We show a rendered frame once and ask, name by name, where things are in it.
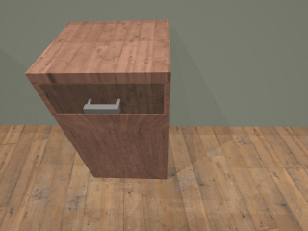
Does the handle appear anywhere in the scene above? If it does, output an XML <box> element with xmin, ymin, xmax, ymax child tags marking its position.
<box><xmin>83</xmin><ymin>98</ymin><xmax>121</xmax><ymax>114</ymax></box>

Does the drawer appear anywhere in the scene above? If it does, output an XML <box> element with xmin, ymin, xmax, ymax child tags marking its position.
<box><xmin>38</xmin><ymin>82</ymin><xmax>165</xmax><ymax>114</ymax></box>

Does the cabinet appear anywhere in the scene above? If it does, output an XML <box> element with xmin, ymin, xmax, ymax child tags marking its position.
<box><xmin>25</xmin><ymin>19</ymin><xmax>171</xmax><ymax>180</ymax></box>

